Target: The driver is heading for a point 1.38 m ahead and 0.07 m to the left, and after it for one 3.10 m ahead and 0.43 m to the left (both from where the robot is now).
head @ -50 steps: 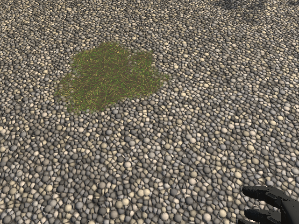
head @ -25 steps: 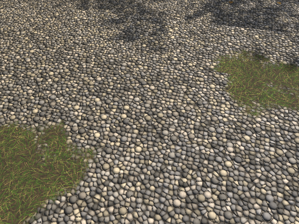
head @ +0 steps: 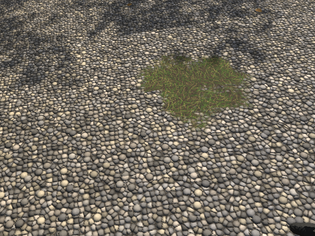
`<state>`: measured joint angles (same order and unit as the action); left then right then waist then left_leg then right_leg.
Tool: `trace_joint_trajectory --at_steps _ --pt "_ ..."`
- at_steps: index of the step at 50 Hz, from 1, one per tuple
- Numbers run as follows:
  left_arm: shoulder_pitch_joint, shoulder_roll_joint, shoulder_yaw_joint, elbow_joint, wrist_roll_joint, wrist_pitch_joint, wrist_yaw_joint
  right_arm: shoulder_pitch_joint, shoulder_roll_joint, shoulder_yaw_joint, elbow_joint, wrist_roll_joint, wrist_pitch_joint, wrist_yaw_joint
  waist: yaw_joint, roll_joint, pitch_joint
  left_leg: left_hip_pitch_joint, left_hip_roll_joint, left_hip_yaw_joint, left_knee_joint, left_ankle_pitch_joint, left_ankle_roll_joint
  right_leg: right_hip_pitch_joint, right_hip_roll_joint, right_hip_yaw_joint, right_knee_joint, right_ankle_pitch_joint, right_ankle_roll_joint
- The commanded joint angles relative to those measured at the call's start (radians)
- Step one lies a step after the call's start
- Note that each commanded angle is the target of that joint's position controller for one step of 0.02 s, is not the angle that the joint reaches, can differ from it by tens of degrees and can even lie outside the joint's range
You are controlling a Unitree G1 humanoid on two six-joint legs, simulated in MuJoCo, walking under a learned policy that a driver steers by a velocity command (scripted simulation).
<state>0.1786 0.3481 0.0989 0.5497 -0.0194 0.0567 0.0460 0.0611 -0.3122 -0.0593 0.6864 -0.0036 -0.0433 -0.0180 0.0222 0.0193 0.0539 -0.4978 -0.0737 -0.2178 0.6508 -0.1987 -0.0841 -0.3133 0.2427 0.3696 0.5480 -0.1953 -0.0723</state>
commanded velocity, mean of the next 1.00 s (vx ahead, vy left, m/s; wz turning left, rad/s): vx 0.02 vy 0.00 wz -0.33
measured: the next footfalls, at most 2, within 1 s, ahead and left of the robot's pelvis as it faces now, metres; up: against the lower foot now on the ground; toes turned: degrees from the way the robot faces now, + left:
left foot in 0.06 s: +0.15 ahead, +0.14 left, +0.00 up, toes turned -15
right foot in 0.46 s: +0.03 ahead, -0.09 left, +0.00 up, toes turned -14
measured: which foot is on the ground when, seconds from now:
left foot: up 0.00-0.04, down 0.06-0.46, up 0.48-0.70, down 0.72-1.00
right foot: down 0.00-0.06, up 0.08-0.44, down 0.46-1.00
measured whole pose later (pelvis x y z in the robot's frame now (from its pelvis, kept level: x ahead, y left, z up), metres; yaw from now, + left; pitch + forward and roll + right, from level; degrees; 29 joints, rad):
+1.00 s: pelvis +0.03 +0.03 +0.00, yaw -18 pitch -1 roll +0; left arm 0.21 0.24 0.03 0.78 0.01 0.02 0.02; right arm 0.20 -0.25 -0.02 0.84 -0.01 -0.01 -0.02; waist -0.01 0.00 0.03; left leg -0.21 0.02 -0.01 0.53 -0.29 -0.02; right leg -0.21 0.02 0.06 0.53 -0.29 0.00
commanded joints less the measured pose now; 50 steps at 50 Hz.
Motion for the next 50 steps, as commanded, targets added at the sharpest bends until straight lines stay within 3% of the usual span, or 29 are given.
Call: trace_joint_trajectory --at_steps 1,2,3,4,5,6,7,8,11,16,19,22,23,24,25,26,27,29,33,35,36,37,38,39,42,50 --pt "-0.023 0.110 0.028 -0.079 -0.003 -0.006 -0.005 -0.026 -0.113 -0.043 -0.069 0.007 -0.037 0.010 -0.007 -0.205 -0.154 0.139 -0.004 0.028 -0.198 0.050 0.026 0.130 -0.226 0.269 -0.036 0.202 -0.066" --pt "-0.023 0.091 0.021 -0.080 -0.010 -0.004 -0.009 0.007 -0.115 -0.049 -0.055 0.009 -0.038 0.010 -0.022 -0.153 -0.158 0.253 0.044 0.030 -0.318 0.179 0.051 0.076 -0.180 0.234 0.040 0.020 -0.033" --pt "0.069 0.023 0.001 -0.067 -0.002 -0.002 -0.015 -0.001 -0.154 -0.055 -0.066 -0.002 -0.027 0.004 0.029 0.020 -0.219 0.431 0.249 -0.121 -0.305 0.280 0.140 -0.043 -0.099 0.113 0.223 -0.372 0.011" --pt "0.095 0.057 0.008 -0.092 -0.009 -0.004 -0.023 0.008 -0.190 -0.060 -0.079 -0.032 -0.007 0.002 0.053 0.223 -0.199 0.469 0.416 -0.321 -0.308 0.451 0.293 -0.219 -0.005 -0.070 0.399 -0.537 0.064" --pt "0.087 0.158 0.033 -0.086 0.001 -0.016 -0.031 0.035 -0.160 -0.063 -0.079 -0.031 -0.005 0.000 0.026 0.217 -0.192 0.444 0.476 -0.396 -0.321 0.367 0.351 -0.295 -0.099 -0.106 0.570 -0.454 0.113" --pt "0.066 0.191 0.043 -0.060 -0.003 -0.014 -0.033 0.014 -0.117 -0.051 -0.092 -0.022 0.000 -0.006 0.011 0.143 -0.158 0.403 0.410 -0.294 -0.309 0.269 0.328 -0.297 -0.141 -0.129 0.631 -0.370 0.133" --pt "0.065 0.176 0.041 -0.038 -0.001 -0.004 -0.027 -0.002 -0.096 -0.043 -0.097 -0.013 0.012 -0.012 0.010 0.089 -0.133 0.369 0.345 -0.199 -0.303 0.181 0.289 -0.296 -0.160 -0.152 0.677 -0.308 0.144" --pt "0.071 0.151 0.032 -0.030 0.004 0.005 -0.023 -0.008 -0.095 -0.036 -0.100 -0.006 0.021 -0.017 0.005 0.073 -0.112 0.332 0.316 -0.146 -0.310 0.164 0.277 -0.297 -0.167 -0.185 0.736 -0.268 0.152" --pt "0.038 0.077 0.000 -0.043 0.000 -0.002 -0.022 0.019 -0.103 -0.029 -0.082 -0.015 0.040 -0.021 -0.021 0.095 -0.091 0.305 0.259 -0.024 -0.343 0.231 0.288 -0.273 -0.191 -0.286 0.681 -0.228 0.162" --pt "0.001 0.035 -0.026 -0.038 0.011 -0.018 -0.022 0.049 -0.134 -0.037 -0.058 -0.005 0.053 -0.007 -0.053 0.156 -0.151 0.370 0.289 0.018 -0.329 0.243 0.317 -0.150 -0.237 -0.319 0.386 -0.257 0.157" --pt "0.014 0.040 -0.029 -0.016 0.010 -0.019 -0.031 0.068 -0.142 -0.037 -0.036 0.009 0.059 0.000 -0.061 0.186 -0.153 0.360 0.312 0.009 -0.320 0.219 0.320 -0.051 -0.234 -0.351 0.200 -0.228 0.134" --pt "0.087 0.026 -0.029 0.032 0.016 -0.022 -0.042 0.095 -0.127 -0.026 -0.004 0.033 0.060 0.000 -0.015 0.160 -0.143 0.288 0.289 0.043 -0.249 0.238 0.265 0.141 -0.207 -0.383 -0.154 -0.019 0.069" --pt "0.088 0.054 -0.027 0.027 0.024 -0.021 -0.041 0.146 -0.101 -0.017 0.015 0.031 0.052 0.004 -0.023 0.103 -0.157 0.203 0.258 0.075 -0.205 0.149 0.192 0.251 -0.266 -0.299 -0.195 0.064 0.030" --pt "0.092 0.135 -0.013 0.012 0.037 -0.014 -0.031 0.162 -0.027 0.008 -0.007 -0.014 0.037 0.016 -0.059 -0.166 -0.201 0.067 0.154 0.195 -0.012 -0.112 0.098 0.360 -0.484 -0.055 -0.184 0.297 -0.046" --pt "0.046 0.107 -0.022 0.018 0.061 -0.024 -0.040 0.071 -0.037 0.004 -0.040 -0.013 0.029 0.009 -0.023 -0.278 -0.148 0.043 0.109 0.212 0.005 -0.325 0.058 0.160 -0.579 0.026 -0.225 0.242 -0.175" --pt "0.004 0.059 -0.036 0.004 0.069 -0.042 -0.044 0.038 -0.090 -0.009 -0.033 -0.006 0.032 0.003 -0.009 -0.207 -0.098 0.072 0.128 0.185 0.097 -0.318 0.042 0.116 -0.534 -0.007 -0.253 0.173 -0.179" --pt "-0.018 0.030 -0.045 0.019 0.067 -0.055 -0.043 0.052 -0.085 -0.013 -0.017 -0.003 0.037 0.003 -0.022 -0.198 -0.090 0.070 0.126 0.179 0.125 -0.285 0.034 0.114 -0.494 -0.052 -0.246 0.159 -0.149" --pt "-0.049 0.037 -0.045 0.033 0.044 -0.071 -0.042 0.100 -0.083 -0.019 0.017 -0.010 0.054 -0.002 -0.033 -0.188 -0.073 0.078 0.135 0.170 0.161 -0.238 0.008 0.119 -0.454 -0.106 -0.211 0.278 -0.120" --pt "-0.038 0.012 -0.052 0.063 0.034 -0.062 -0.043 0.109 -0.032 0.003 0.028 0.005 0.050 0.008 -0.029 -0.159 -0.106 0.172 0.123 0.201 0.016 -0.189 -0.002 0.155 -0.419 -0.151 -0.140 0.460 -0.121" --pt "-0.032 0.004 -0.055 0.081 0.023 -0.055 -0.042 0.128 -0.029 0.009 0.040 0.001 0.046 0.012 -0.049 -0.136 -0.113 0.279 0.116 0.210 -0.206 0.037 0.012 0.147 -0.395 -0.157 -0.122 0.392 -0.091" --pt "0.002 -0.003 -0.056 0.094 0.026 -0.061 -0.042 0.129 -0.056 0.007 0.040 -0.011 0.044 0.011 -0.038 -0.102 -0.123 0.347 0.138 0.176 -0.236 0.185 0.025 0.127 -0.371 -0.157 -0.125 0.279 -0.053" --pt "0.033 -0.004 -0.057 0.103 0.040 -0.068 -0.046 0.131 -0.109 -0.001 0.034 -0.016 0.046 0.006 -0.009 -0.030 -0.118 0.386 0.180 0.142 -0.217 0.315 0.050 0.092 -0.327 -0.183 -0.114 0.144 -0.017" --pt "0.060 0.005 -0.052 0.110 0.042 -0.072 -0.049 0.123 -0.143 -0.014 0.052 -0.003 0.048 0.005 0.016 0.049 -0.102 0.355 0.166 0.166 -0.171 0.231 0.084 0.082 -0.283 -0.226 -0.137 0.083 0.010" --pt "0.014 0.019 -0.051 0.118 0.042 -0.071 -0.046 0.123 -0.098 -0.007 0.051 0.000 0.047 0.010 -0.028 0.022 -0.085 0.313 0.150 0.168 -0.188 0.135 0.094 0.100 -0.268 -0.250 -0.116 0.049 0.031" --pt "-0.022 -0.003 -0.051 0.120 0.035 -0.054 -0.031 0.110 -0.059 0.007 0.068 -0.009 0.035 0.005 -0.030 0.031 -0.065 0.289 0.142 0.168 -0.213 0.104 0.081 0.094 -0.264 -0.262 -0.098 0.061 0.037" --pt "0.010 -0.013 -0.041 0.183 0.032 -0.047 -0.019 0.123 -0.052 0.018 0.111 -0.007 0.023 -0.007 -0.031 -0.009 -0.051 0.270 0.132 0.174 -0.214 0.031 0.083 0.099 -0.258 -0.270 -0.099 0.053 0.052"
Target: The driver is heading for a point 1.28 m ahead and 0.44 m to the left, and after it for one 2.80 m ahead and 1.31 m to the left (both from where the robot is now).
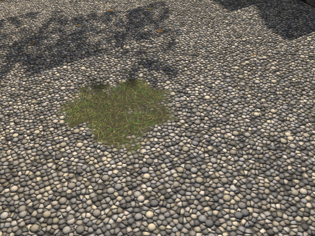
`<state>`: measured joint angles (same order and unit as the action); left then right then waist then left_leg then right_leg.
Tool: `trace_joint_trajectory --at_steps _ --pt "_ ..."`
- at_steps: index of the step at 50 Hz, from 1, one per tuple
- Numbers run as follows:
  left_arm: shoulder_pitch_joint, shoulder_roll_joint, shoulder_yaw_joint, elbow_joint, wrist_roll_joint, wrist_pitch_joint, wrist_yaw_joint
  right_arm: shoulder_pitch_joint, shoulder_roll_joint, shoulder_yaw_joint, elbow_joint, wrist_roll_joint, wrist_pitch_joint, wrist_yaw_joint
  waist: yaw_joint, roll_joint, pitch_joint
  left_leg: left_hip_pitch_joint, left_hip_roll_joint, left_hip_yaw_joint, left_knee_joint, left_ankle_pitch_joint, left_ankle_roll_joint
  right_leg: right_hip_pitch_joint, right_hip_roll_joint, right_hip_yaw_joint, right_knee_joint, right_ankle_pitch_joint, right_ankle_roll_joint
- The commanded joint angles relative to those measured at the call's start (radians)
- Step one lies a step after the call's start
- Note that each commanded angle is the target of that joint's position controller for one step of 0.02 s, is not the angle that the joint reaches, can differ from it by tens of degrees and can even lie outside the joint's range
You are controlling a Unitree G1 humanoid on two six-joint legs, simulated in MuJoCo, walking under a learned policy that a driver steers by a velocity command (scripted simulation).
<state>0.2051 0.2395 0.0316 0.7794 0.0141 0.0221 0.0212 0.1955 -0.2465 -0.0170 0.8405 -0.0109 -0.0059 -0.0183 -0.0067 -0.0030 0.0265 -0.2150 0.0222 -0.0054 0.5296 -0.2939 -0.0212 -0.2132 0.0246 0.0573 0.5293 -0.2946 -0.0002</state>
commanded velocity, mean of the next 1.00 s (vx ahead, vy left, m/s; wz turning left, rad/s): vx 0.67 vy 0.00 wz -0.01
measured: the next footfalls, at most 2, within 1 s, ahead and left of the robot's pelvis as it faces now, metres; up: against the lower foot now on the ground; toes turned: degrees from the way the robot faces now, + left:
left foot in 0.76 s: +0.50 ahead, +0.16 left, +0.00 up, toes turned +3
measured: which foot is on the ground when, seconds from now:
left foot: down 0.00-0.32, up 0.34-0.74, down 0.76-1.00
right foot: down 0.00-0.76, up 0.78-1.00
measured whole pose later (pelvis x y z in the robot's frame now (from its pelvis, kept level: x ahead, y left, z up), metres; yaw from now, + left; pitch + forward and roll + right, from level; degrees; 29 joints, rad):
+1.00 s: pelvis +0.48 +0.07 +0.00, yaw +0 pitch +0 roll +3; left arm 0.16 0.28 0.03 0.76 -0.02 -0.09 0.01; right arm 0.46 -0.26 -0.05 0.91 0.00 -0.10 0.04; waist -0.06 -0.04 0.00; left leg -0.13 -0.09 0.07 0.38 -0.24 0.08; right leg -0.71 -0.15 0.06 1.17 -0.18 -0.06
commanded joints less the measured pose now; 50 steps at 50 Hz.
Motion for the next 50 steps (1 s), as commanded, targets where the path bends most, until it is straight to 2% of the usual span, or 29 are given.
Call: trace_joint_trajectory --at_steps 1,5,6,8,10,12,13,15,16,17,18,19,21,23,27,33,35,36,37,38,39,40,41,42,43,44,45,47,50 --pt "-0.012 0.095 0.027 -0.037 -0.002 -0.013 0.007 -0.010 -0.116 -0.023 -0.037 0.001 -0.015 -0.007 -0.002 0.010 -0.023 -0.013 0.035 -0.038 -0.093 0.124 0.021 0.000 -0.040 0.041 -0.081 0.154 -0.018" --pt "0.006 0.096 0.030 0.005 -0.004 -0.015 0.013 -0.004 -0.111 -0.020 -0.009 0.003 -0.016 -0.008 -0.001 0.001 -0.018 -0.015 0.030 -0.035 -0.097 0.118 0.026 0.007 -0.039 0.038 -0.083 0.164 -0.011" --pt "0.048 0.106 0.036 0.029 -0.011 -0.012 0.015 0.034 -0.124 -0.026 0.011 0.009 -0.012 -0.010 -0.001 0.008 -0.059 -0.004 0.008 -0.018 -0.094 -0.111 0.042 0.011 -0.008 0.007 -0.066 -0.070 -0.023" --pt "0.046 0.128 0.046 0.020 -0.027 -0.023 0.013 0.066 -0.157 -0.038 0.014 0.030 -0.014 -0.012 -0.011 0.033 0.062 -0.082 0.053 -0.114 -0.142 -0.553 0.107 -0.158 -0.013 0.024 -0.042 -0.476 -0.060" --pt "-0.036 0.082 0.032 -0.025 -0.047 -0.075 0.001 0.083 -0.189 -0.047 0.006 0.043 -0.047 -0.010 -0.026 0.122 0.131 -0.041 0.203 -0.332 -0.287 -0.579 0.189 -0.273 -0.032 -0.009 0.039 -0.279 -0.059" --pt "-0.038 0.073 0.033 -0.020 -0.042 -0.109 -0.014 0.074 -0.220 -0.065 0.007 0.045 -0.063 -0.008 -0.010 0.196 0.093 -0.059 0.320 -0.462 -0.396 -0.504 0.247 -0.199 -0.051 -0.059 0.153 -0.068 -0.061" --pt "-0.001 0.073 0.034 -0.011 -0.045 -0.118 -0.020 0.031 -0.200 -0.059 -0.015 0.047 -0.065 -0.004 0.024 0.183 0.080 -0.108 0.305 -0.422 -0.396 -0.465 0.231 -0.122 -0.055 -0.065 0.128 -0.099 -0.080" --pt "0.185 0.054 0.037 0.073 -0.044 -0.126 -0.025 -0.087 -0.163 -0.046 -0.065 0.057 -0.059 0.007 0.124 0.153 0.061 -0.275 0.169 -0.208 -0.283 -0.379 0.158 0.182 0.004 -0.145 -0.068 -0.044 -0.100" --pt "0.297 0.088 0.052 0.125 -0.037 -0.130 -0.023 -0.126 -0.124 -0.035 -0.092 0.047 -0.063 0.007 0.163 0.071 0.040 -0.373 0.101 -0.115 -0.107 -0.286 0.117 0.325 -0.025 -0.086 -0.106 -0.020 -0.102" --pt "0.432 0.177 0.077 0.149 -0.031 -0.134 -0.018 -0.167 -0.038 -0.009 -0.140 0.038 -0.081 0.014 0.201 -0.196 -0.009 -0.562 -0.003 0.030 0.297 -0.137 0.051 0.484 -0.252 0.306 -0.290 -0.275 -0.184" --pt "0.426 0.212 0.080 0.124 -0.026 -0.148 -0.035 -0.173 -0.053 -0.009 -0.183 0.065 -0.107 0.015 0.181 -0.251 0.023 -0.778 -0.022 -0.035 0.511 -0.169 0.069 0.500 -0.410 0.668 -0.388 -0.471 -0.310" --pt "0.350 0.154 0.059 0.101 -0.014 -0.157 -0.038 -0.161 -0.088 -0.016 -0.184 0.087 -0.119 0.021 0.135 -0.127 0.076 -0.888 0.042 -0.101 0.642 -0.107 0.096 0.484 -0.426 0.648 -0.376 -0.474 -0.312" --pt "0.285 0.118 0.039 0.070 -0.011 -0.151 -0.043 -0.114 -0.082 -0.010 -0.170 0.055 -0.130 0.037 0.088 -0.052 0.037 -0.902 0.090 -0.085 0.687 0.006 0.116 0.468 -0.361 0.456 -0.357 -0.317 -0.251" --pt "0.274 0.072 0.017 0.070 -0.013 -0.136 -0.043 -0.125 -0.079 -0.015 -0.178 0.039 -0.125 0.057 0.066 -0.058 0.061 -0.836 0.120 -0.067 0.609 0.090 0.091 0.365 -0.302 0.322 -0.396 -0.190 -0.212" --pt "0.281 0.102 0.014 0.080 -0.026 -0.131 -0.013 -0.236 -0.042 0.003 -0.234 0.033 -0.107 0.072 0.069 -0.080 0.127 -0.671 0.091 0.013 0.373 0.288 0.020 0.158 -0.231 0.110 -0.495 0.042 -0.199" --pt "0.347 0.151 0.020 0.113 -0.041 -0.124 -0.004 -0.367 -0.063 -0.002 -0.297 0.053 -0.116 0.094 0.073 -0.093 0.163 -0.466 0.027 0.065 0.066 0.355 0.068 0.251 -0.271 -0.033 -0.519 0.302 -0.162" --pt "0.350 0.185 0.028 0.124 -0.021 -0.110 -0.009 -0.316 -0.103 -0.021 -0.306 0.054 -0.109 0.090 0.018 -0.164 0.083 -0.352 -0.028 0.097 0.068 0.251 0.104 0.344 -0.298 -0.053 -0.366 0.777 -0.143" --pt "0.346 0.204 0.033 0.130 -0.005 -0.099 -0.008 -0.210 -0.142 -0.040 -0.290 0.059 -0.099 0.082 -0.052 -0.209 -0.004 -0.221 -0.061 0.114 0.096 0.192 0.127 0.368 -0.306 -0.066 -0.220 1.028 -0.132" --pt "0.323 0.212 0.034 0.130 0.009 -0.086 -0.004 0.014 -0.187 -0.068 -0.230 0.066 -0.085 0.066 -0.173 -0.224 -0.126 0.056 -0.093 0.137 0.118 0.144 0.152 0.273 -0.282 -0.100 0.029 1.165 -0.110" --pt "0.301 0.186 0.023 0.096 0.018 -0.088 0.003 0.254 -0.240 -0.090 -0.158 0.065 -0.070 0.050 -0.272 -0.149 -0.263 0.452 0.035 -0.035 0.185 0.063 0.180 -0.030 -0.248 -0.069 0.368 0.928 -0.087" --pt "0.438 -0.040 -0.028 0.057 -0.001 -0.120 -0.013 0.323 -0.347 -0.106 -0.114 0.027 -0.079 0.055 -0.122 0.308 -0.461 0.758 0.306 -0.644 -0.046 -0.531 0.327 -0.401 -0.024 0.013 0.791 -0.050 -0.043" --pt "0.370 0.068 -0.007 0.071 -0.055 -0.159 -0.019 0.350 -0.242 -0.085 -0.095 0.026 -0.086 0.054 -0.167 0.317 -0.509 0.736 0.322 -0.923 -0.285 -0.709 0.306 -0.476 -0.010 0.152 0.916 -0.157 -0.085" --pt "0.209 0.134 0.017 0.016 -0.098 -0.170 -0.021 0.276 -0.180 -0.068 -0.085 0.019 -0.093 0.053 -0.149 0.245 -0.274 0.589 0.313 -0.793 -0.303 -0.571 0.262 -0.595 -0.059 0.106 0.971 -0.108 -0.102" --pt "0.120 0.123 0.008 -0.011 -0.088 -0.178 -0.018 0.207 -0.160 -0.063 -0.087 0.011 -0.101 0.056 -0.122 0.094 -0.171 0.404 0.283 -0.636 -0.295 -0.369 0.249 -0.573 -0.106 0.082 0.933 -0.046 -0.110" --pt "0.082 0.103 0.008 -0.019 -0.062 -0.176 -0.015 0.133 -0.140 -0.058 -0.083 -0.003 -0.107 0.062 -0.064 0.014 -0.098 0.217 0.237 -0.503 -0.297 -0.218 0.241 -0.512 -0.148 0.070 0.868 0.010 -0.112" --pt "0.132 0.083 0.009 -0.016 -0.056 -0.159 -0.020 0.084 -0.098 -0.048 -0.081 -0.022 -0.115 0.064 0.008 0.055 -0.093 0.100 0.203 -0.426 -0.303 -0.190 0.242 -0.437 -0.186 0.088 0.830 0.052 -0.114" --pt "0.157 0.061 0.006 -0.006 -0.054 -0.140 -0.024 0.055 -0.061 -0.039 -0.074 -0.015 -0.116 0.066 0.038 0.078 -0.067 0.026 0.184 -0.382 -0.333 -0.189 0.251 -0.409 -0.199 0.083 0.808 0.054 -0.107" --pt "0.141 0.041 0.000 -0.011 -0.047 -0.107 -0.021 0.048 -0.069 -0.039 -0.054 0.014 -0.124 0.065 0.070 0.081 0.021 -0.086 0.181 -0.309 -0.408 -0.177 0.263 -0.433 -0.221 0.065 0.739 0.047 -0.084" --pt "-0.011 0.074 0.000 -0.062 -0.022 -0.102 -0.009 0.107 -0.114 -0.047 -0.032 0.015 -0.134 0.048 0.042 0.033 0.122 -0.100 0.165 -0.217 -0.466 -0.034 0.271 -0.568 -0.226 0.038 0.565 0.240 -0.032"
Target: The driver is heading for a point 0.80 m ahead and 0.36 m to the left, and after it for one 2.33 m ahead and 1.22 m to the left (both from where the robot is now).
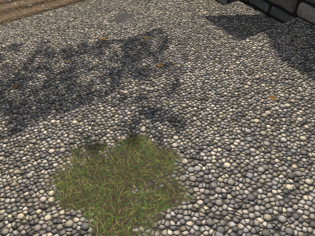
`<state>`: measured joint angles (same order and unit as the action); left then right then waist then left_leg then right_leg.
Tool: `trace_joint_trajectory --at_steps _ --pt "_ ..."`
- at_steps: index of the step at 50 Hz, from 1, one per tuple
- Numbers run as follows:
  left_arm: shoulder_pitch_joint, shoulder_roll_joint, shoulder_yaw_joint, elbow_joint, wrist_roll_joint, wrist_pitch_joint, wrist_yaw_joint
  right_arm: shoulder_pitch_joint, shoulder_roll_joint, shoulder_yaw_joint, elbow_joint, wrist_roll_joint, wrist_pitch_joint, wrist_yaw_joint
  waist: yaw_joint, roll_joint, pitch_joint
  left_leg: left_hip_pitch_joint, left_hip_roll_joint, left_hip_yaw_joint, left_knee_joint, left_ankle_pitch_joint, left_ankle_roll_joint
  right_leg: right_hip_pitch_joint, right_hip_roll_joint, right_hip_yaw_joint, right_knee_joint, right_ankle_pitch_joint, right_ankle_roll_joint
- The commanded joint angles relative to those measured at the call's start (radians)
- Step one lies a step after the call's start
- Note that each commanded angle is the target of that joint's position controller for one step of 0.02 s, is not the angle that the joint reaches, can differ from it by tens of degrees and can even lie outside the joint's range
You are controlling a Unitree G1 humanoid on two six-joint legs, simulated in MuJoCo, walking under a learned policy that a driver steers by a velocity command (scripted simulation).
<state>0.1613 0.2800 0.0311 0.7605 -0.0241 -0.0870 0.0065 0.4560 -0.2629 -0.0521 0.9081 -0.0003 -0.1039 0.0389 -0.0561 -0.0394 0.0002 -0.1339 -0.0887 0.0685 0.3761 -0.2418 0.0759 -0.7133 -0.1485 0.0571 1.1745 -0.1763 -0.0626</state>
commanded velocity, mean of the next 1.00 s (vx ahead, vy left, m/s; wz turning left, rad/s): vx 0.99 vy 0.00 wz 0.74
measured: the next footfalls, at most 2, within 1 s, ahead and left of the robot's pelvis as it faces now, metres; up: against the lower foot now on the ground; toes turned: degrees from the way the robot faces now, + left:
right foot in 0.26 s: +0.48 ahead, -0.15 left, +0.00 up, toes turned +9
left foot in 0.68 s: +0.69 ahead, +0.17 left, +0.00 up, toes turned +32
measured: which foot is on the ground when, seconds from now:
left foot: down 0.00-0.28, up 0.30-0.66, down 0.68-1.00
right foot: up 0.00-0.24, down 0.26-0.68, up 0.70-1.00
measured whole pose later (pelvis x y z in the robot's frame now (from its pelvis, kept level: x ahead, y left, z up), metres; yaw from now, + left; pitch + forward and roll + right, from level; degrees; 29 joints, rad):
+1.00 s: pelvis +0.81 +0.17 -0.06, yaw +47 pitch +2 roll -2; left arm -0.10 0.23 0.04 0.52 0.01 -0.14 -0.06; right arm 0.46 -0.20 -0.04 0.77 0.04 -0.04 -0.05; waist -0.12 -0.04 -0.01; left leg -0.25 -0.17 -0.22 0.95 -0.68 0.11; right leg -0.62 0.02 0.19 0.60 0.28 -0.02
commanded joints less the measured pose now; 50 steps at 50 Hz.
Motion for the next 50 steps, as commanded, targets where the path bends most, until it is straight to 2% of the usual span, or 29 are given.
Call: trace_joint_trajectory --at_steps 1,5,9,11,12,13,14,15,16,18,19,21,24,29,30,33,34,35,36,37,38,39,41,42,43,44,46,48,50 --pt "-0.015 0.041 0.001 -0.058 0.020 0.000 0.002 -0.130 -0.102 -0.012 -0.096 0.004 -0.036 -0.016 0.076 0.059 0.157 -0.171 0.257 -0.243 -0.321 -0.021 0.163 -0.069 -0.042 0.017 -0.168 0.202 0.040" --pt "-0.214 0.016 -0.014 -0.125 0.015 -0.040 -0.036 0.009 -0.119 -0.006 -0.072 0.026 -0.030 -0.041 -0.001 0.019 0.174 -0.159 0.230 -0.180 -0.358 0.102 0.143 0.115 0.036 -0.043 -0.501 0.459 0.065" --pt "-0.286 0.062 0.001 -0.164 0.003 -0.056 -0.060 0.066 -0.153 -0.016 -0.055 0.037 0.009 -0.056 0.004 0.060 0.173 0.110 0.300 -0.232 -0.261 0.208 0.123 0.131 0.088 -0.007 -0.700 0.362 0.074" --pt "-0.171 0.122 0.027 -0.147 -0.007 -0.055 -0.054 0.061 -0.183 -0.027 -0.053 0.015 0.036 -0.060 0.075 0.131 0.068 0.215 0.313 -0.249 -0.078 0.557 0.103 0.265 0.134 -0.025 -0.680 0.196 0.051" --pt "-0.010 0.174 0.054 -0.116 -0.022 -0.051 -0.042 0.052 -0.198 -0.028 -0.055 -0.008 0.051 -0.054 0.169 0.162 -0.054 0.191 0.278 -0.229 0.132 0.703 0.081 0.468 0.163 -0.060 -0.652 0.098 0.025" --pt "0.230 0.212 0.068 -0.073 -0.017 -0.041 -0.025 0.009 -0.163 -0.013 -0.086 -0.024 0.055 -0.053 0.291 0.177 -0.223 -0.049 0.240 -0.215 0.450 0.592 0.046 0.848 0.049 0.017 -0.528 0.025 -0.007" --pt "0.345 0.335 0.103 -0.037 0.021 -0.036 -0.027 0.198 0.048 0.038 -0.128 0.000 0.022 -0.038 0.178 -0.198 -0.484 -0.464 0.080 -0.171 0.902 0.054 -0.017 1.291 -0.255 0.582 -0.643 -0.461 -0.178" --pt "0.362 0.245 0.082 -0.035 0.028 -0.041 -0.039 0.155 0.009 0.038 -0.134 0.059 0.007 -0.039 0.204 -0.316 -0.561 -0.562 0.075 -0.265 1.049 -0.212 -0.003 1.294 -0.283 0.851 -0.871 -0.710 -0.163" --pt "0.283 0.166 0.062 -0.027 0.021 -0.041 -0.030 -0.012 -0.081 0.009 -0.176 0.089 0.008 -0.051 0.216 -0.261 -0.329 -0.668 0.121 -0.225 1.100 -0.164 0.004 1.154 -0.260 0.684 -0.905 -0.586 -0.100" --pt "0.196 0.106 0.051 0.002 0.030 -0.034 -0.022 -0.153 -0.093 0.000 -0.216 0.049 0.014 -0.055 0.180 -0.030 -0.106 -0.663 0.207 -0.187 1.037 -0.071 0.008 0.855 -0.204 0.379 -0.889 -0.245 -0.071" --pt "0.149 0.071 0.042 0.011 0.048 -0.039 -0.019 -0.132 -0.076 -0.008 -0.224 0.047 0.031 -0.045 0.122 -0.058 -0.065 -0.590 0.247 -0.204 0.989 -0.031 0.008 0.731 -0.172 0.281 -0.906 -0.162 -0.067" --pt "0.078 0.020 0.035 0.031 0.035 -0.040 -0.021 -0.102 -0.029 -0.012 -0.227 0.062 0.079 -0.031 0.063 -0.086 0.004 -0.542 0.285 -0.193 0.946 -0.051 0.004 0.612 -0.148 0.123 -0.961 -0.103 -0.060" --pt "0.024 0.061 0.048 0.042 0.036 -0.043 -0.019 -0.162 -0.015 -0.009 -0.264 0.040 0.110 -0.029 0.025 -0.041 0.122 -0.597 0.302 -0.176 0.862 0.052 -0.010 0.499 -0.143 -0.055 -1.024 0.020 -0.056" --pt "0.048 0.166 0.072 0.037 0.043 -0.048 0.010 -0.276 -0.066 -0.020 -0.297 0.025 0.082 0.016 0.037 0.053 0.141 -0.425 0.227 -0.027 0.513 0.406 0.004 0.484 -0.065 -0.297 -1.044 0.111 -0.027" --pt "0.015 0.201 0.079 0.013 0.063 -0.055 0.010 -0.169 -0.107 -0.049 -0.261 0.020 0.075 0.021 -0.024 0.063 0.061 -0.281 0.188 0.026 0.672 0.514 0.013 0.495 -0.099 -0.301 -0.948 0.353 -0.034" --pt "-0.119 0.260 0.095 -0.045 -0.001 -0.043 0.016 0.221 -0.263 -0.127 -0.150 0.043 0.099 -0.004 -0.262 -0.078 -0.097 0.247 0.040 0.138 0.761 0.196 0.073 0.377 -0.068 -0.323 -0.410 1.103 -0.010" --pt "-0.239 0.264 0.098 -0.053 -0.021 -0.048 0.000 0.451 -0.308 -0.154 -0.095 0.037 0.112 -0.019 -0.421 -0.001 -0.110 0.489 0.074 0.062 0.633 0.164 0.158 0.187 -0.032 -0.281 0.089 0.872 0.034" --pt "-0.232 0.083 0.054 -0.065 -0.024 -0.076 -0.023 0.373 -0.242 -0.120 -0.062 0.034 0.112 -0.008 -0.329 0.354 0.136 0.291 0.087 -0.070 0.322 0.232 0.227 0.014 0.202 -0.245 0.610 -0.291 0.068" --pt "-0.030 -0.015 0.022 -0.153 -0.024 -0.116 -0.036 0.140 -0.191 -0.052 -0.136 0.022 0.074 0.008 -0.026 0.614 0.134 0.220 0.095 -0.388 0.246 0.372 0.283 -0.203 0.209 -0.032 0.647 -0.481 0.011" --pt "0.000 0.038 0.021 -0.195 -0.010 -0.128 -0.036 0.034 -0.134 -0.033 -0.217 0.034 0.052 0.029 0.053 0.472 0.017 0.137 0.189 -0.650 0.093 0.247 0.355 -0.149 0.206 0.068 0.550 -0.461 -0.036" --pt "-0.073 0.076 0.033 -0.221 -0.028 -0.121 -0.031 -0.023 -0.167 -0.049 -0.252 0.014 0.025 0.042 0.081 0.225 0.044 0.025 0.271 -0.874 -0.060 -0.008 0.365 -0.178 0.214 0.058 0.464 -0.361 -0.034" --pt "-0.074 0.087 0.039 -0.211 -0.021 -0.104 -0.016 -0.093 -0.203 -0.062 -0.282 0.013 0.003 0.048 0.120 0.013 0.041 -0.104 0.305 -0.976 -0.040 -0.147 0.355 -0.133 0.178 0.098 0.366 -0.279 -0.027" --pt "-0.063 0.085 0.036 -0.203 0.014 -0.055 -0.007 -0.186 -0.210 -0.065 -0.319 0.023 -0.012 0.023 0.154 -0.126 0.045 -0.300 0.285 -0.886 0.130 -0.068 0.332 -0.069 0.128 0.134 0.204 -0.242 0.023" --pt "-0.108 0.072 0.031 -0.234 0.024 -0.046 -0.007 -0.212 -0.192 -0.056 -0.322 0.028 -0.001 -0.008 0.153 -0.129 0.059 -0.405 0.248 -0.785 0.120 -0.044 0.308 0.010 0.116 0.118 0.021 -0.242 0.044" --pt "-0.121 0.067 0.033 -0.233 0.038 -0.048 -0.013 -0.206 -0.195 -0.057 -0.317 0.005 0.006 -0.038 0.134 -0.102 0.030 -0.455 0.212 -0.712 0.153 0.053 0.290 0.101 0.115 0.094 -0.043 -0.055 0.048" --pt "-0.185 0.099 0.048 -0.238 0.042 -0.054 -0.024 -0.132 -0.153 -0.047 -0.277 0.011 0.006 -0.066 0.079 -0.066 0.020 -0.415 0.137 -0.630 0.234 -0.021 0.257 0.081 0.115 0.119 -0.177 0.205 0.040" --pt "-0.241 0.008 0.020 -0.259 0.082 -0.061 -0.063 -0.072 -0.115 -0.036 -0.222 0.039 0.037 -0.104 0.022 -0.015 -0.009 -0.512 0.020 -0.457 0.263 -0.232 0.187 0.310 0.189 0.036 -0.476 0.582 0.025" --pt "-0.281 -0.032 0.014 -0.285 0.048 -0.055 -0.083 -0.031 -0.118 -0.036 -0.190 0.048 0.063 -0.108 -0.015 0.055 -0.013 -0.487 0.012 -0.454 0.291 -0.289 0.153 0.426 0.232 0.016 -0.582 0.592 0.042" --pt "-0.291 0.001 0.039 -0.298 0.010 -0.057 -0.077 -0.007 -0.075 -0.031 -0.168 0.055 0.073 -0.105 -0.027 0.126 0.020 -0.360 0.020 -0.500 0.360 -0.338 0.130 0.428 0.202 0.058 -0.704 0.515 0.058"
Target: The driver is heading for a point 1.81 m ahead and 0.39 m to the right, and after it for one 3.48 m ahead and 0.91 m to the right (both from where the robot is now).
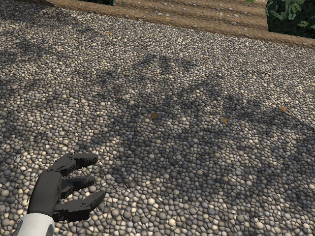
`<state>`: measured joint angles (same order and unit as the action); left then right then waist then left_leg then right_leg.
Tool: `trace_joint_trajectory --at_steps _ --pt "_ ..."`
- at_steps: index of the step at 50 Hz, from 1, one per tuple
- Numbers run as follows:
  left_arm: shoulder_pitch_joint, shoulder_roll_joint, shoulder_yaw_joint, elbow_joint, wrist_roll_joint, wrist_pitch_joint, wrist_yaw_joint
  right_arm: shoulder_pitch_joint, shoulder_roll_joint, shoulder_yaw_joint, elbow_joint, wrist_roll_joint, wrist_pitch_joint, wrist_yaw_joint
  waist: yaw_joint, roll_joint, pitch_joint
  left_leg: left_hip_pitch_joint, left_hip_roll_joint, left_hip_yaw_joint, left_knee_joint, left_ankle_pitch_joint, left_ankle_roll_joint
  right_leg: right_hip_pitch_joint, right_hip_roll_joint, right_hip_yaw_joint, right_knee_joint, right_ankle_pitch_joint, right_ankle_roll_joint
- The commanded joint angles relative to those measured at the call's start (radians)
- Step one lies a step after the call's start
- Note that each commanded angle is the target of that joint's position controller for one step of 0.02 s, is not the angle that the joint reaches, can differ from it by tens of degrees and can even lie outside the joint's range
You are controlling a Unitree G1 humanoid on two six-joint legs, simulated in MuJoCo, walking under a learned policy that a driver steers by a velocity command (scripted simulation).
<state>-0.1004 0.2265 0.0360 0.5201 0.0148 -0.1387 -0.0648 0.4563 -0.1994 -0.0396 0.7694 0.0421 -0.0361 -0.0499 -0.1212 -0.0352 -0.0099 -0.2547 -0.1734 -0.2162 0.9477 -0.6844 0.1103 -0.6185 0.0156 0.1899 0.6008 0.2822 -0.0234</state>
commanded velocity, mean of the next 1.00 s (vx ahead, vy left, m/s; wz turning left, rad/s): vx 0.51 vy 0.00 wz -0.07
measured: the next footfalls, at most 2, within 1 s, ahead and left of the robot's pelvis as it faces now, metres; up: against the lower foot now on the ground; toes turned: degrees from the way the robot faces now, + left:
right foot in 0.10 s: +0.26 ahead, -0.17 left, -0.14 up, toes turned +14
left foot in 0.48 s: +0.55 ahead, +0.14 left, -0.15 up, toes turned +14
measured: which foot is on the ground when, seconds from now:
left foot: down 0.00-0.12, up 0.14-0.46, down 0.48-0.90, up 0.92-1.00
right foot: up 0.00-0.08, down 0.10-0.50, up 0.52-0.88, down 0.90-1.00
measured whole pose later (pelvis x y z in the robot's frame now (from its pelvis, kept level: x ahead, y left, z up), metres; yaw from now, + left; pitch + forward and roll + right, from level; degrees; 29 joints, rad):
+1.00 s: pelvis +0.51 -0.03 -0.10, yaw -9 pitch +2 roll +3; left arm 0.21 0.31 0.08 0.60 0.00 0.04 -0.02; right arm 0.03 -0.30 -0.10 0.74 0.00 0.02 -0.03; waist 0.02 0.02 0.07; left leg -0.51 0.03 0.02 1.14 -0.51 -0.03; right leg -0.43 0.03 0.01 0.67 -0.26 -0.07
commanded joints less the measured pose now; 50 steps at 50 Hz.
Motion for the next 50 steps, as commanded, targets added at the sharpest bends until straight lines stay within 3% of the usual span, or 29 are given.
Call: trace_joint_trajectory --at_steps 1,3,5,6,7,8,9,10,11,12,13,14,16,18,20,23,24,25,26,27,29,33,38,44,45,46,47,48,50 --pt "-0.026 0.072 0.045 -0.050 -0.041 -0.009 0.001 -0.004 -0.129 -0.044 -0.028 0.020 0.006 -0.018 0.029 0.130 0.043 -0.140 0.101 -0.225 -0.162 0.109 0.082 0.313 0.010 -0.049 -0.230 0.058 0.031" --pt "0.096 0.095 0.073 0.015 -0.062 -0.027 0.016 -0.002 -0.105 -0.044 -0.016 0.029 0.017 -0.019 0.068 0.128 0.021 0.004 0.073 -0.202 0.059 0.167 0.055 0.391 -0.073 -0.020 -0.424 0.182 0.066" --pt "0.479 0.124 0.104 0.125 -0.059 -0.027 0.015 -0.094 -0.098 -0.038 -0.057 -0.013 0.024 0.009 0.258 0.107 -0.114 -0.250 0.053 -0.103 0.471 0.192 0.021 0.872 -0.161 -0.004 -0.219 0.032 0.068" --pt "0.662 0.125 0.097 0.165 -0.023 -0.021 0.009 -0.094 0.016 -0.005 -0.082 -0.025 -0.006 0.040 0.311 -0.019 -0.211 -0.604 0.019 -0.141 0.770 -0.076 0.024 1.204 -0.199 0.015 0.093 -0.013 0.074" --pt "0.639 0.172 0.103 0.168 0.001 -0.004 0.008 0.083 0.048 0.010 -0.107 0.017 -0.028 0.044 0.211 -0.323 -0.231 -0.802 0.062 -0.110 1.019 -0.055 0.009 1.236 -0.283 0.181 0.144 0.127 0.071" --pt "0.568 0.311 0.141 0.179 -0.016 -0.001 0.006 0.129 -0.022 0.013 -0.155 0.092 -0.043 0.030 0.149 -0.510 -0.279 -0.983 0.125 -0.007 1.105 0.076 -0.039 1.246 -0.508 0.600 -0.100 -0.419 -0.164" --pt "0.528 0.190 0.118 0.181 -0.005 0.008 0.019 -0.029 -0.084 0.000 -0.161 0.076 -0.036 0.011 0.181 -0.187 -0.175 -0.998 0.207 0.040 1.028 0.256 -0.036 1.050 -0.504 0.693 -0.314 -1.033 -0.216" --pt "0.480 0.070 0.077 0.188 0.002 0.003 0.039 -0.202 -0.151 -0.026 -0.176 0.037 -0.024 -0.001 0.203 0.015 -0.042 -0.950 0.229 0.037 0.991 0.350 -0.028 0.862 -0.479 0.604 -0.341 -0.961 -0.214" --pt "0.418 0.037 0.056 0.204 -0.010 -0.011 0.043 -0.229 -0.168 -0.035 -0.183 0.012 -0.010 0.005 0.160 0.091 0.078 -0.872 0.273 0.003 0.839 0.439 -0.025 0.660 -0.429 0.493 -0.335 -0.790 -0.167" --pt "0.365 0.031 0.046 0.234 -0.016 -0.019 0.051 -0.219 -0.139 -0.034 -0.185 -0.011 0.002 0.016 0.098 0.082 0.169 -0.744 0.299 -0.035 0.651 0.474 -0.047 0.444 -0.328 0.278 -0.336 -0.610 -0.119" --pt "0.341 0.018 0.035 0.259 -0.016 -0.013 0.050 -0.224 -0.096 -0.028 -0.190 -0.005 0.005 0.026 0.072 -0.007 0.190 -0.619 0.307 -0.031 0.495 0.469 -0.058 0.304 -0.236 0.105 -0.355 -0.533 -0.081" --pt "0.357 0.024 0.031 0.282 -0.006 -0.009 0.049 -0.249 -0.070 -0.020 -0.206 -0.012 0.001 0.027 0.081 -0.067 0.174 -0.540 0.283 0.008 0.411 0.519 -0.068 0.229 -0.192 0.043 -0.397 -0.467 -0.078" --pt "0.400 0.064 0.032 0.302 -0.005 -0.001 0.057 -0.306 -0.052 -0.007 -0.239 -0.030 -0.027 0.035 0.085 -0.031 0.160 -0.502 0.237 0.050 0.201 0.583 -0.075 0.241 -0.197 -0.007 -0.375 -0.039 -0.132" --pt "0.436 0.123 0.039 0.323 -0.032 0.018 0.071 -0.377 -0.014 0.016 -0.252 -0.060 -0.056 0.066 0.100 0.031 0.120 -0.397 0.221 0.189 -0.118 0.656 -0.060 0.316 -0.175 -0.071 -0.371 0.171 -0.132" --pt "0.545 0.177 0.045 0.362 -0.053 0.033 0.073 -0.478 -0.006 0.019 -0.272 -0.051 -0.072 0.093 0.154 0.010 0.092 -0.257 0.154 0.246 -0.281 0.730 -0.060 0.391 -0.194 -0.062 -0.370 0.229 -0.143" --pt "0.560 0.196 0.037 0.379 -0.050 0.056 0.071 -0.281 -0.137 -0.038 -0.215 -0.058 -0.075 0.095 0.030 -0.076 -0.052 0.049 0.100 0.233 -0.472 0.852 -0.010 0.537 -0.163 -0.075 -0.100 0.435 -0.076" --pt "0.530 0.187 0.033 0.353 -0.041 0.056 0.068 -0.142 -0.187 -0.056 -0.183 -0.079 -0.072 0.084 -0.040 -0.094 -0.146 0.309 0.189 0.158 -0.438 1.085 0.019 0.402 -0.113 -0.082 0.103 0.280 -0.031" --pt "0.554 0.094 0.008 0.300 -0.009 0.053 0.065 -0.023 -0.272 -0.066 -0.176 -0.112 -0.059 0.063 -0.041 0.143 -0.338 0.617 0.519 -0.101 -0.309 1.661 0.132 0.169 0.020 -0.135 0.543 -0.524 0.032" --pt "0.708 0.082 -0.006 0.311 -0.031 0.055 0.061 -0.042 -0.214 -0.036 -0.202 -0.113 -0.051 0.069 0.006 0.263 -0.571 0.732 0.702 -0.317 -0.298 1.829 0.265 0.073 0.056 0.032 0.809 -0.991 0.047" --pt "0.661 0.173 0.024 0.289 -0.044 0.071 0.064 -0.112 -0.187 -0.036 -0.217 -0.088 -0.031 0.070 0.006 0.181 -0.529 0.628 0.648 -0.216 -0.337 1.663 0.254 0.022 -0.003 0.021 0.850 -0.960 0.067" --pt "0.547 0.144 0.036 0.242 -0.051 0.115 0.085 -0.226 -0.128 -0.024 -0.186 -0.051 -0.017 0.060 0.072 0.097 -0.250 0.363 0.532 -0.049 -0.456 1.334 0.183 -0.084 -0.069 -0.087 0.756 -0.842 0.099" --pt "0.587 0.059 0.046 0.219 -0.042 0.202 0.110 -0.431 -0.122 -0.032 -0.182 -0.076 -0.022 0.059 0.202 0.168 -0.046 -0.106 0.479 0.170 -0.658 0.953 0.135 0.106 -0.104 -0.159 0.589 -0.730 0.131" --pt "0.429 0.098 0.053 0.140 -0.024 0.203 0.069 -0.464 -0.197 -0.061 -0.136 -0.069 -0.008 0.018 0.182 0.149 -0.123 -0.078 0.486 0.323 -0.610 0.849 0.104 0.234 -0.108 -0.204 0.348 -0.395 0.079" --pt "0.385 0.156 0.085 0.076 -0.025 0.226 0.043 -0.451 -0.216 -0.082 -0.089 -0.007 0.021 0.021 0.192 0.124 -0.062 -0.001 0.522 0.362 -0.438 0.711 0.001 0.315 -0.067 -0.265 0.069 -0.490 -0.023" --pt "0.432 0.204 0.106 0.088 -0.014 0.220 0.051 -0.400 -0.190 -0.082 -0.068 -0.006 0.032 0.022 0.194 0.005 -0.052 -0.048 0.456 0.401 -0.259 0.601 -0.051 0.395 -0.057 -0.200 -0.025 -0.346 -0.071" --pt "0.422 0.367 0.145 0.058 -0.018 0.209 0.068 -0.337 -0.165 -0.078 -0.091 -0.040 0.044 0.025 0.140 -0.372 0.003 -0.321 0.282 0.462 0.093 0.096 -0.151 0.503 -0.263 0.201 -0.174 0.098 -0.209" --pt "0.412 0.382 0.130 0.021 0.011 0.177 0.055 -0.422 -0.171 -0.072 -0.138 -0.058 0.043 0.023 0.156 -0.363 -0.087 -0.504 0.150 0.235 0.295 -0.023 -0.170 0.549 -0.334 0.472 -0.252 -0.015 -0.369" --pt "0.406 0.341 0.119 0.011 0.015 0.152 0.041 -0.477 -0.213 -0.082 -0.141 -0.040 0.039 0.019 0.185 -0.206 -0.108 -0.543 0.153 0.151 0.356 0.059 -0.143 0.562 -0.327 0.413 -0.284 -0.094 -0.353" --pt "0.340 0.281 0.102 -0.008 -0.031 0.147 0.057 -0.464 -0.214 -0.085 -0.115 -0.052 0.041 0.002 0.145 -0.063 -0.098 -0.556 0.175 0.103 0.320 0.221 -0.120 0.565 -0.263 0.307 -0.246 -0.185 -0.254"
